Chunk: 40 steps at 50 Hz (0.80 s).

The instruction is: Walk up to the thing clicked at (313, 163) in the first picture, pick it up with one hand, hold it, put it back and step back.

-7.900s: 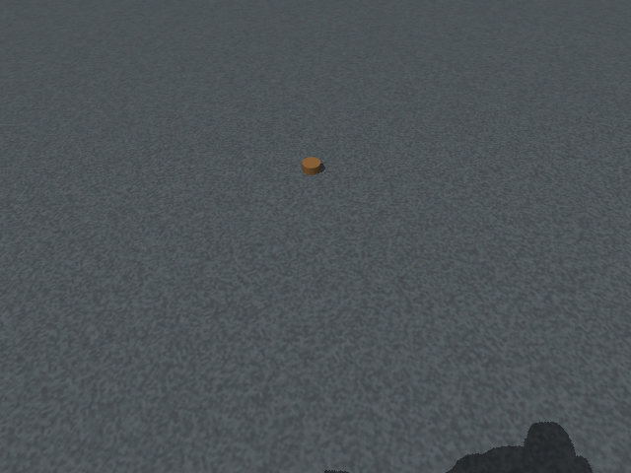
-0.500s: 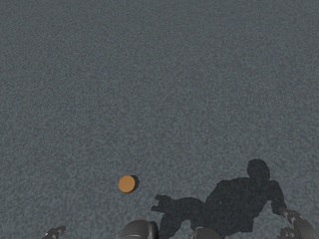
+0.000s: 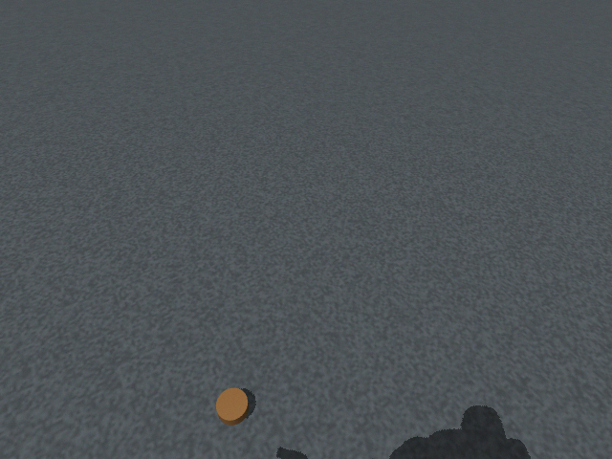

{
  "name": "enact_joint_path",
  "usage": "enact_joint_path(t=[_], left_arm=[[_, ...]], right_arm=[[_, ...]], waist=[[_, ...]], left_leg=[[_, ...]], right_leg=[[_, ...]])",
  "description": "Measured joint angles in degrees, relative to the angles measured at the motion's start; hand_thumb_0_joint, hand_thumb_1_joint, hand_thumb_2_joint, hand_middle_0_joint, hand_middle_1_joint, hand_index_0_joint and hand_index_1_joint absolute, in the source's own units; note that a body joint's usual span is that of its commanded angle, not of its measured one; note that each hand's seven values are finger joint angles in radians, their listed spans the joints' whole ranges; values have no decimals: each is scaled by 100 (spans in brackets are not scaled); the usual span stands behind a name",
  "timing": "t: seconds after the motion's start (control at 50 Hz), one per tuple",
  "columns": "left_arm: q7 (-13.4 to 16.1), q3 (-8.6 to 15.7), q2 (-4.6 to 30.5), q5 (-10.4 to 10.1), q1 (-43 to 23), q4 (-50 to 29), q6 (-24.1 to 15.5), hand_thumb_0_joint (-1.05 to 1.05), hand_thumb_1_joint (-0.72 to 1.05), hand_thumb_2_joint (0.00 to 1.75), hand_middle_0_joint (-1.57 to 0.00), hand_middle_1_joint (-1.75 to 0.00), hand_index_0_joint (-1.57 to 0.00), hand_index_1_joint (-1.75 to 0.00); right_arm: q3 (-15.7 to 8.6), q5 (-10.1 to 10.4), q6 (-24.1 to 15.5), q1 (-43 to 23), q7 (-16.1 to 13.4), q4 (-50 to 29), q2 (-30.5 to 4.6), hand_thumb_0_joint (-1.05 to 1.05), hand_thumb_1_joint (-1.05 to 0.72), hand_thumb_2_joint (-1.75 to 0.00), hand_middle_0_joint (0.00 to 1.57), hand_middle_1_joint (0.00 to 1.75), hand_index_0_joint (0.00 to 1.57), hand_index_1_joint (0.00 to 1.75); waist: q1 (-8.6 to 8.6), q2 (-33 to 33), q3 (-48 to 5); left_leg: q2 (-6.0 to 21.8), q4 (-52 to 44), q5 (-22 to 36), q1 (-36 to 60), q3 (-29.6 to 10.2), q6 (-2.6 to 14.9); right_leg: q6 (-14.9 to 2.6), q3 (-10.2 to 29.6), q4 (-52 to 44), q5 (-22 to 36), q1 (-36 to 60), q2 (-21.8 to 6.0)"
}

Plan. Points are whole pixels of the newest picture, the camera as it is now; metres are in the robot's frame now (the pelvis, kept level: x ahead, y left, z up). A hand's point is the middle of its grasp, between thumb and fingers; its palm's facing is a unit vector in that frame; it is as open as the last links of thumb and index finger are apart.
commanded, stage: walk up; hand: left
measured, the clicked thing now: (232, 406) +0.47 +0.23 -0.74
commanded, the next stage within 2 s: none
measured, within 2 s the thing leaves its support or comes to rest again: neither
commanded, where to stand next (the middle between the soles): +0.09 -0.01 m, yaw +2 degrees
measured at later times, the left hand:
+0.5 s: hand out of the picture +0.03 +0.26 -0.14, palm faces +0.09 -0.87 -0.49, open 7.4 cm
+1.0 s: hand out of the picture -0.01 +0.22 -0.14, palm faces +0.02 -0.93 -0.37, open 7.4 cm
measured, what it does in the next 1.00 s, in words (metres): steps on the spot: right foot, then left foot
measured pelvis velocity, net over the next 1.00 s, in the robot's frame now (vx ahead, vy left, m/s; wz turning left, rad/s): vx -0.04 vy -0.05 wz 0.05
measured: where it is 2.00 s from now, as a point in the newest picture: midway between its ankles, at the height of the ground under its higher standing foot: outside the picture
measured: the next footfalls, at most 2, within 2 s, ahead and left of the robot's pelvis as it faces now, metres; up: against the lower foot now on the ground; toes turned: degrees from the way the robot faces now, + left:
right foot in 0.22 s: +0.14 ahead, -0.19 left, +0.00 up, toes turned +0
left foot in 0.54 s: -0.05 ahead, +0.10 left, +0.00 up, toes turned +5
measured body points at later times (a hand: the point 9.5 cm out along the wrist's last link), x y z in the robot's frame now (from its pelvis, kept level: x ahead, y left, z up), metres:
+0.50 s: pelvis -0.05 -0.03 -0.03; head +0.01 -0.06 +0.42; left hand +0.02 +0.30 -0.11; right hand +0.08 -0.34 -0.16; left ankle -0.10 +0.10 -0.70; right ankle +0.10 -0.18 -0.73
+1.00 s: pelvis -0.04 -0.05 +0.00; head -0.01 -0.05 +0.45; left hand -0.01 +0.27 -0.12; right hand +0.04 -0.37 -0.12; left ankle -0.07 +0.10 -0.67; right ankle -0.02 -0.14 -0.73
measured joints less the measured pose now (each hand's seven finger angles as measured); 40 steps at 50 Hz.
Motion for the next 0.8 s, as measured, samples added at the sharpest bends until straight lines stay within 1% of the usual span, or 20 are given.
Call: enact_joint_path(t=[0.06, 0.12, 0.18, 0.22, 0.24, 0.28, 0.32, 0.36, 0.4, 0.46, 0.52, 0.54, 0.56, 0.58, 0.6, 0.62, 0.66, 0.7, 0.74, 0.8], left_arm=[[-56, 81, 112, -65, -71, 10, -26, 1, 90, 90, -20, -30, -21, -30], [11, 57, 73, -208, -184, 161, -35, 1, 90, 90, -20, -29, -20, -30], [172, -34, -84, -338, -279, 315, -68, 1, 90, 90, -20, -29, -20, -30], [272, -75, -178, -345, -269, 374, -142, 0, 90, 90, -20, -30, -21, -30], [328, -82, -304, -311, -336, 437, -179, 0, 90, 90, -20, -30, -21, -30], [364, -168, -509, -203, -463, 432, -208, 0, 90, 90, -20, -30, -21, -30], [355, -253, -642, -132, -592, 334, -187, 0, 90, 90, -20, -30, -21, -30], [362, -294, -730, -98, -701, 245, -174, 1, 90, 90, -21, -30, -21, -30], [389, -293, -751, -65, -777, 179, -163, 1, 90, 90, -21, -30, -21, -30], [447, -237, -682, 17, -825, 102, -171, 1, 89, 90, -21, -30, -21, -30], [466, -167, -504, 75, -860, 82, -160, 0, 89, 90, -21, -30, -21, -30], [465, -145, -414, 64, -879, 89, -140, 0, 89, 90, -21, -30, -21, -30], [480, -106, -302, 42, -897, 116, -111, 0, 89, 90, -21, -30, -21, -30], [513, -71, -235, 8, -850, 166, -75, 0, 90, 90, -21, -30, -21, -30], [554, -48, -226, -15, -743, 253, -46, 0, 90, 90, -21, -30, -21, -30], [575, -44, -231, -26, -638, 382, -20, 0, 90, 90, -21, -30, -21, -30], [531, -41, -176, -84, -526, 618, -6, 0, 90, 90, -20, -30, -21, -30], [468, -12, -86, -147, -417, 707, -60, 1, 90, 90, -20, -30, -21, -30], [403, -11, -49, -150, -295, 770, -109, 1, 90, 90, -20, -30, -21, -30], [291, -62, -82, -94, -135, 888, -132, 1, 90, 90, -20, -30, -21, -30]], right_arm=[[19, 20, -46, 135, -42, 32, -36, 1, -89, -90, 20, 30, 21, 30], [12, 5, 153, 29, -55, 74, -136, 1, -89, -90, 20, 30, 21, 30], [-52, -39, 502, -224, -18, -66, -269, 1, -89, -90, 20, 30, 21, 30], [-106, -18, 702, -437, 2, -180, -353, 1, -89, -90, 20, 30, 21, 30], [-150, 11, 780, -623, -6, -204, -430, 1, -89, -90, 20, 30, 21, 30], [-210, 82, 885, -959, -74, -279, -503, 1, -90, -90, 20, 30, 21, 30], [-229, 130, 928, -1178, -132, -358, -508, 1, -90, -90, 20, 30, 20, 30], [-240, 154, 926, -1309, -120, -412, -511, 1, -90, -90, 20, 30, 20, 30], [-242, 122, 926, -1340, -73, -450, -492, 1, -90, -90, 20, 30, 20, 30], [-214, 54, 956, -1277, 39, -399, -432, 0, -90, -90, 20, 30, 20, 30], [-166, 32, 960, -1147, 157, -232, -343, 0, -90, -90, 20, 30, 20, 30], [-161, 8, 927, -1084, 190, -166, -302, 0, -90, -90, 20, 30, 21, 30], [-164, -38, 895, -1067, 208, -72, -211, 0, -90, -90, 20, 30, 21, 30], [-152, -98, 878, -1016, 224, -12, -146, 0, -90, -90, 20, 30, 21, 30], [-124, -134, 874, -934, 240, 23, -128, 0, -90, -90, 20, 30, 21, 30], [-100, -137, 863, -850, 246, 65, -128, 0, -90, -90, 20, 30, 21, 30], [-79, -173, 817, -730, 196, 185, -71, 1, -90, -90, 20, 30, 21, 30], [-45, -178, 743, -670, 130, 283, 4, 1, -90, -90, 20, 30, 21, 30], [-42, -160, 637, -649, 107, 330, 11, 1, -90, -90, 20, 30, 21, 30], [-77, -167, 495, -649, 100, 309, -60, 1, -90, -90, 20, 30, 21, 30]], waist=[[-9, -101, 144], [-20, -59, 294], [-85, 127, 431], [-79, 251, 478], [-70, 473, 599], [-64, 762, 840], [50, 844, 983], [126, 923, 1025], [167, 987, 961], [195, 1014, 777], [173, 912, 550], [166, 809, 487], [213, 569, 519], [270, 406, 500], [256, 397, 384], [149, 469, 248], [-58, 498, 102], [-58, 356, 57], [-24, 274, 63], [15, 220, 86]], left_leg=[[111, -239, 135, 162, -107, -151], [234, -155, 97, 98, -196, -252], [314, 292, -111, -220, -310, -339], [318, 794, -366, -535, -341, -375], [388, 1150, -484, -725, -466, -281], [120, 2123, -1069, -1176, -857, -138], [-207, 3131, -1388, -1596, -815, -80], [-354, 3805, -1276, -1863, -705, -79], [-358, 4076, -1055, -1938, -630, -109], [-199, 3492, -1021, -1650, -524, -147], [21, 2074, -1384, -1085, -264, -78], [27, 1570, -1141, -895, -171, -54], [-97, 1453, -910, -795, -39, -62], [-161, 1443, -843, -730, 84, -63], [-118, 1456, -838, -729, 114, -57], [-44, 1435, -832, -746, 39, -19], [19, 1174, -664, -702, -137, -3], [23, 808, -435, -614, -118, -59], [53, 579, -323, -561, -70, -62], [99, 440, -301, -511, 50, -62]], right_leg=[[118, -10, -476, 477, -277, -210], [220, -75, -1294, 776, -201, -320], [283, -218, -1939, 926, 125, -257], [343, -332, -2476, 1225, 471, -164], [395, -404, -2418, 1206, 439, -53], [419, -489, -2192, 1146, 282, -30], [392, -432, -2138, 1202, 150, -148], [371, -415, -2197, 1310, 62, -258], [330, -444, -2213, 1368, -49, -342], [295, -522, -2134, 1383, -205, -443], [327, -625, -1981, 1364, -344, -582], [333, -618, -1871, 1325, -410, -661], [304, -449, -1665, 1086, -472, -759], [224, -244, -1386, 499, -556, -733], [188, -99, -1104, -2, -641, -549], [164, -40, -826, -284, -685, -335], [118, 67, -352, -235, -681, -31], [79, 226, -143, 73, -626, 165], [109, 171, -357, 155, -400, 239], [175, -39, -1138, -90, 123, 211]])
